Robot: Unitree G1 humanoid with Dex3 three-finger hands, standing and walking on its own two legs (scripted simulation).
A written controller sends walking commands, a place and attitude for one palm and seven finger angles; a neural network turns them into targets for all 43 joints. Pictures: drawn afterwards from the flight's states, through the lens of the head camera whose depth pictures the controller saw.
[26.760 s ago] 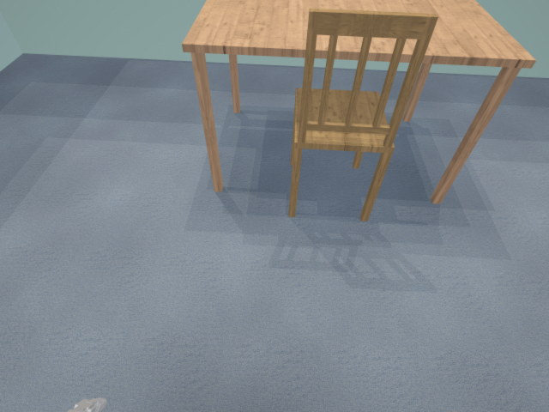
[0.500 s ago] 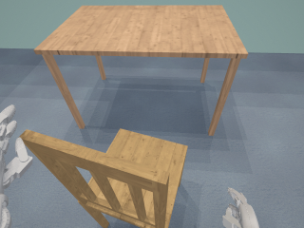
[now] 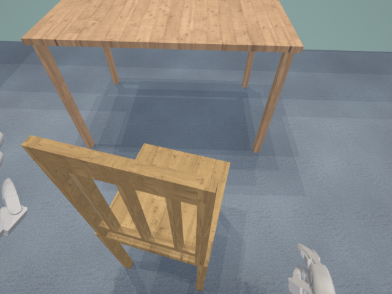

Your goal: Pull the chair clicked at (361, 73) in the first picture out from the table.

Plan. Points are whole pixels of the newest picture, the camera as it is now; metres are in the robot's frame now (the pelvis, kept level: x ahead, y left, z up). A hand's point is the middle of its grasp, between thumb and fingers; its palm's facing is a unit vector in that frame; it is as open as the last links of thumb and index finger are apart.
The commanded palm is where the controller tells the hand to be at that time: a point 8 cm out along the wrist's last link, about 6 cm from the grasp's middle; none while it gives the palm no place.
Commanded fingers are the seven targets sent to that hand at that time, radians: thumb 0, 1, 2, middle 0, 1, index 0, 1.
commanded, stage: step back with the hand held close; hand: left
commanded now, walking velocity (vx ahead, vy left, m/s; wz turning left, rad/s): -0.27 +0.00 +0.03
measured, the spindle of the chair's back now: (137, 214) +0.30 +0.17 -0.07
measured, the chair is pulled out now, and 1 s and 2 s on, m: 0.63 0.63 0.63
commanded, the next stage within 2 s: stop stepping back and stand still in 1.22 s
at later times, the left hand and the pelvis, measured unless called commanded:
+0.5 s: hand out of the picture +0.14 +0.29 +0.16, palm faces +0.54 -0.68 -0.49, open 7.4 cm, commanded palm +0.07 +0.31 +0.18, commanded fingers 0.00 0.90 0.90 -0.20 -0.30 -0.20 -0.30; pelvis -0.05 +0.00 -0.02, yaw +4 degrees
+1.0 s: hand out of the picture +0.12 +0.26 +0.18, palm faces +0.46 -0.75 -0.48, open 7.4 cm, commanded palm +0.05 +0.30 +0.18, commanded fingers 0.00 0.90 0.90 -0.20 -0.30 -0.20 -0.30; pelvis -0.08 -0.01 -0.01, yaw +3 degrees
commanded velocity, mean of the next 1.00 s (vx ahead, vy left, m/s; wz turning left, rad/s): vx -0.37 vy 0.00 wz -0.04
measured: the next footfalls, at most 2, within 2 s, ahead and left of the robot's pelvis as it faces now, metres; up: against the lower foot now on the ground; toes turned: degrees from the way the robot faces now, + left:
right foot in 0.78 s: +0.01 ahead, -0.14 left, +0.00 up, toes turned +4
left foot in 1.06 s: -0.05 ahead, +0.12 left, +0.00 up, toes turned +3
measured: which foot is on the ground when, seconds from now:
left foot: down 0.00-0.88, up 0.90-1.00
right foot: down 0.00-0.68, up 0.70-0.76, down 0.78-1.00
